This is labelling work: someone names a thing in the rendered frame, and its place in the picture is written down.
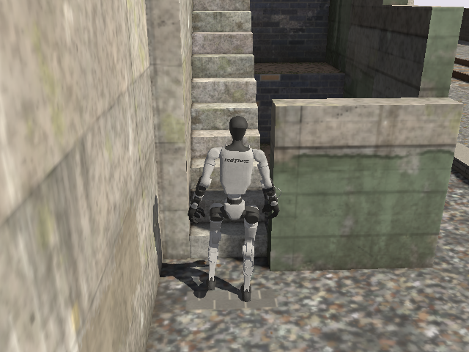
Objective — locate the stairs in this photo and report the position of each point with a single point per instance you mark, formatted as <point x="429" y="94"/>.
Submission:
<point x="222" y="87"/>

